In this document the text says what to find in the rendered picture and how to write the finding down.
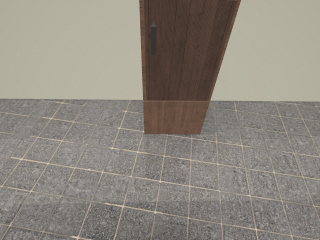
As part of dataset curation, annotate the handle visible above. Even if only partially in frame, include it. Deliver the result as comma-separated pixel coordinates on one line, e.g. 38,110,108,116
151,22,157,56

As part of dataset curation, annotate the cupboard door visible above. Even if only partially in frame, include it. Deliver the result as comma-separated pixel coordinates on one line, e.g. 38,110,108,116
144,0,238,101

